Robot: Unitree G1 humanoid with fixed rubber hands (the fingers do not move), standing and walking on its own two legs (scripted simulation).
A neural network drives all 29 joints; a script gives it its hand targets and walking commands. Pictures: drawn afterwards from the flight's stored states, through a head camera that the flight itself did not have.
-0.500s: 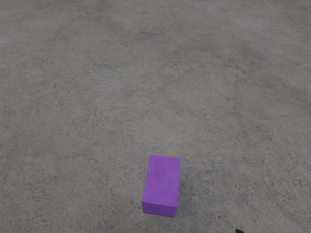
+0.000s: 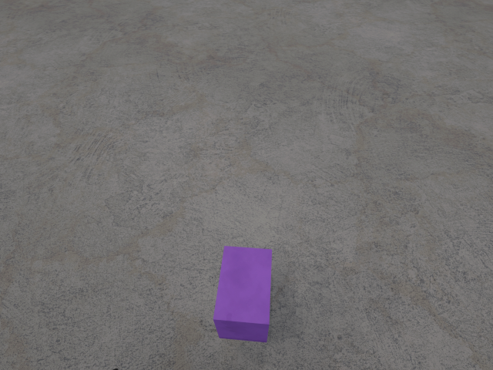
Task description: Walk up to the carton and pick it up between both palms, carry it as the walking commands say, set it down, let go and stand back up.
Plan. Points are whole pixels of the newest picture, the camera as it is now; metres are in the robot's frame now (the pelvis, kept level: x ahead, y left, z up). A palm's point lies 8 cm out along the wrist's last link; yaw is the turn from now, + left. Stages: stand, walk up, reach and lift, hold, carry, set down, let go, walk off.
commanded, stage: walk up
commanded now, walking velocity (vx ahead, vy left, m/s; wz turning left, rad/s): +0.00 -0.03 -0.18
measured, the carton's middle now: (245, 294) +0.47 +0.03 -0.65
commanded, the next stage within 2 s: stand in 0.48 s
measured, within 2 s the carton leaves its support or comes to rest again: neither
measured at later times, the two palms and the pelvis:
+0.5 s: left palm out of the picture +0.07 +0.24 -0.11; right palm out of the picture +0.05 -0.25 -0.11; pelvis -0.01 +0.01 +0.01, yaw -2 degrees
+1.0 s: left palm out of the picture +0.12 +0.24 -0.11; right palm out of the picture +0.10 -0.24 -0.12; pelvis -0.02 +0.00 +0.00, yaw -2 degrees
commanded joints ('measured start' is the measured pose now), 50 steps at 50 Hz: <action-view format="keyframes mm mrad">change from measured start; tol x8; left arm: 1 -23 166 57 13 13 -53 32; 15 30 27 26 23 12 -45 41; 41 4 84 33 34 6 -48 39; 42 -347 127 76 -290 40 28 -5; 43 -422 134 66 -281 12 75 -21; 50 -371 106 73 -258 0 211 -2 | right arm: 1 -44 -134 -22 -68 -10 -12 15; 14 92 -124 -17 27 -27 -42 -2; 18 -22 -120 -14 5 -16 -49 1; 41 26 -100 -7 5 -22 -54 4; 42 -325 -122 -52 -346 30 11 0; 43 -393 -124 -40 -388 29 60 11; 50 -251 -51 -73 -321 13 206 27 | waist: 1 -20 -330 -31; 8 18 -248 -153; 15 12 81 -35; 20 17 151 29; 33 4 -79 -18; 41 -2 -66 -39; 42 13 -60 113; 50 34 -11 -138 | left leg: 1 -99 -61 -62 197 -30 0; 5 -129 -74 -42 163 29 6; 8 -10 -86 -18 -22 13 15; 10 79 -97 8 -230 130 24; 14 233 67 -159 -316 414 58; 20 124 44 -130 -392 190 99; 41 174 1 -86 -303 215 81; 42 -105 -88 -60 -160 31 11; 44 -110 -68 -69 -157 -87 45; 50 -102 -80 -77 -104 173 58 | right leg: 1 51 -195 258 -286 520 -114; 4 215 -199 218 -231 691 -128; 7 209 -200 181 -204 774 -147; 15 -33 -11 92 -133 46 -52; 21 42 -24 79 -134 189 -42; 41 6 -65 127 -177 252 -72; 42 -139 8 67 -101 -93 -22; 43 -152 10 37 -101 -193 -20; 50 -40 3 33 34 139 -27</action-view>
